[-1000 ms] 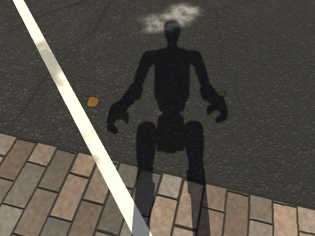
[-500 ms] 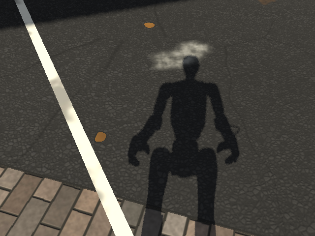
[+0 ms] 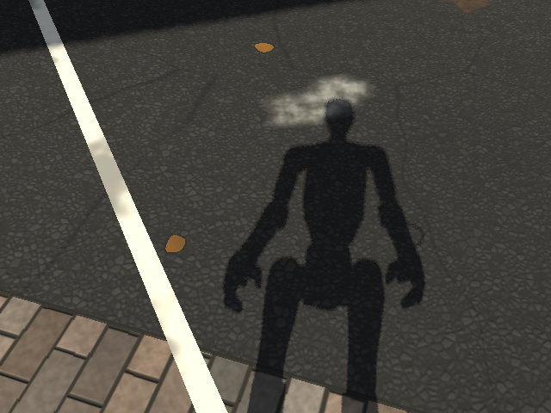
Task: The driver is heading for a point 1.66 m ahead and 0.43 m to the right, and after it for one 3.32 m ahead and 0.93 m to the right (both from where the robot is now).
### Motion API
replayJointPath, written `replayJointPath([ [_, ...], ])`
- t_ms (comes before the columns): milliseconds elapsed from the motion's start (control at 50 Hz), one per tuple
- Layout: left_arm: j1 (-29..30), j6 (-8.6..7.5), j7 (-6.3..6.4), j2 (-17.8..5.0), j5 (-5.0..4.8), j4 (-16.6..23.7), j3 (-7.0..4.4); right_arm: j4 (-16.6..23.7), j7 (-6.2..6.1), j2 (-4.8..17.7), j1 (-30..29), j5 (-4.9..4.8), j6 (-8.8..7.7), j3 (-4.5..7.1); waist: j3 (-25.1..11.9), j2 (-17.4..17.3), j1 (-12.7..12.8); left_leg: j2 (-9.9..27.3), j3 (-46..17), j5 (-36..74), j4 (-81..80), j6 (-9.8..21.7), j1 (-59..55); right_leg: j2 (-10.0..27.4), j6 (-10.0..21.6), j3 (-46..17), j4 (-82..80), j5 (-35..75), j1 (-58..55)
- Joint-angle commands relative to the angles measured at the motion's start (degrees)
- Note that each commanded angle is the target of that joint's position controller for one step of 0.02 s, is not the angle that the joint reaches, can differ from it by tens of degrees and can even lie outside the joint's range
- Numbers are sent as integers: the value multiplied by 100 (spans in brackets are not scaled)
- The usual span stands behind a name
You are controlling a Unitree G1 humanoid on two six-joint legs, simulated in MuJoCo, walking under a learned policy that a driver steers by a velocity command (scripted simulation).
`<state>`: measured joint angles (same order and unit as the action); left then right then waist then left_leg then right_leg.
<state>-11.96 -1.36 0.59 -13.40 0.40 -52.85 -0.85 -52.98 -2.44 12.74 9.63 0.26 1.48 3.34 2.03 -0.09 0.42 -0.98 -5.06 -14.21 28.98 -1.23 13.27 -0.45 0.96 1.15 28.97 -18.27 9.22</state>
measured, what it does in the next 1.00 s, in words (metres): steps on the spot: left foot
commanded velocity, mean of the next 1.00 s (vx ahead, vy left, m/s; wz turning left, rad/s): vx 0.09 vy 0.00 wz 0.00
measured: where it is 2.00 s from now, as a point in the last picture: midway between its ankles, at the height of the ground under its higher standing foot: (277, 374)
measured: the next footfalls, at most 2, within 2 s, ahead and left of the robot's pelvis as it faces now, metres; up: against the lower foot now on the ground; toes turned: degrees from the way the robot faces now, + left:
left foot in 0.96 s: +0.12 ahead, +0.14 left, +0.00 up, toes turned +2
right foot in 1.46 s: +0.50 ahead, -0.08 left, +0.00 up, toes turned -3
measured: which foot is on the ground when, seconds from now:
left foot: down 0.00-0.70, up 0.72-0.94, down 0.96-1.00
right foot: down 0.00-0.96, up 0.98-1.00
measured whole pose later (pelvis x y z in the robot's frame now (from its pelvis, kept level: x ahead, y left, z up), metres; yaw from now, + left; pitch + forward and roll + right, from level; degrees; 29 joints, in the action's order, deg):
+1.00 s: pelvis +0.07 +0.04 -0.01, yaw -1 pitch +1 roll +0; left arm -23.0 -2.5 1.0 -15.9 -1.4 -58.9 -2.5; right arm -62.0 -0.1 14.1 11.0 -1.3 -5.5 3.5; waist -0.6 2.7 0.4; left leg 0.1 3.5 -15.8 32.4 2.3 17.1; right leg 1.9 1.3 -1.5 41.0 -25.9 10.8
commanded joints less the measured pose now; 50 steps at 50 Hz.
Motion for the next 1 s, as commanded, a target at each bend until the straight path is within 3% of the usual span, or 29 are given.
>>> replayJointPath([
  [20, -71, -56, 28, -622, -4, 130, -124, 55, -28, 622, -37, -3, -59, 125, -171, 18, -11, 230, -200, 1367, -299, 183, -515, 330, 80, -344, -684, 900, 448],
  [320, -372, -27, 68, -571, -10, -316, -78, -738, -54, 604, 25, -14, -83, 41, -24, 32, -20, 204, -77, 1101, -485, 114, -405, 288, 131, -357, -877, 787, 380],
  [640, -693, -9, 69, -460, -19, -554, -28, -1101, -74, 537, 213, -26, -92, -61, 37, 28, -25, 210, -4, 1023, -551, 81, -298, 251, 157, -358, -927, 897, 339],
  [660, -793, -1, 78, -436, -17, -611, -25, -1151, -78, 462, 310, -26, -86, -83, -88, 82, -24, 123, 108, 573, -500, 81, -331, 231, 180, -365, -1021, 276, 284],
  [680, -840, 20, 100, -551, -49, -628, -67, -1157, -84, 444, 308, -46, -83, -87, -4, 206, 16, -46, 306, -116, -262, 92, -144, 264, 279, -500, -1172, -747, 316],
  [700, -871, 37, 129, -793, -98, -601, -146, -1107, -83, 465, 229, -68, -105, -78, 151, 485, 80, -231, 548, -865, 190, 108, 247, 497, 500, -901, -1416, -1822, 350],
  [720, -1020, 37, 151, -977, -137, -592, -208, -985, -62, 492, 33, -72, -169, -77, 357, 771, 183, -232, 667, -1146, 723, 143, 831, 1022, 811, -1622, -1810, -2713, 289],
  [740, -1081, 5, 169, -1158, -152, -575, -284, -836, -18, 487, -175, -84, -268, -89, 600, 991, 253, 10, 623, -1067, 1337, 207, 1243, 1644, 1150, -2383, -2165, -3034, 351],
  [780, -1138, -126, 166, -1062, -79, -544, -307, -687, 85, 523, -391, -153, -434, -56, 907, 838, 266, 437, 336, -1373, 2343, 321, 2198, 2146, 1471, -2948, -2385, -2422, 27],
  [820, -1027, -200, 131, -901, -152, -446, -297, -667, 175, 507, -321, -201, -573, -35, 794, 549, 157, 642, 305, -1296, 2077, 413, 2471, 1963, 1267, -2473, -2247, -1631, -447],
  [880, -911, -178, 95, -1018, -219, -367, -338, -683, 249, 379, -265, -214, -698, -36, 437, 637, 43, 354, 792, -679, 703, 349, 1066, 1347, 958, -1361, -1943, -777, 32],
  [940, -809, -147, 61, -991, -235, -298, -314, -1147, 245, 490, 973, -211, -638, 82, 72, 445, -511, -129, 1152, 192, -44, 254, -1123, 930, 784, -870, -1037, -525, 1246],
  [960, -635, -191, 30, -723, -193, -213, -224, -1232, 209, 734, 1527, -209, -636, 166, -67, -101, -793, 444, 293, -182, -490, 460, -1786, 586, 516, -413, 244, -34, 1749],
  [980, -567, -267, -1, -243, -63, 18, -94, -1242, 166, 1344, 2170, -170, -632, 265, -494, -1619, -843, 1852, -1959, -918, -1306, 1053, -2456, 58, 100, 255, 2504, -802, 2716],
  [1000, -530, -358, 19, -275, -234, 174, -125, -1305, 264, 1427, 2288, -43, -740, 230, -549, -1677, -773, 2481, -3900, -2226, -2055, 1774, -2328, -217, 149, -423, 3778, -1419, 3467],
])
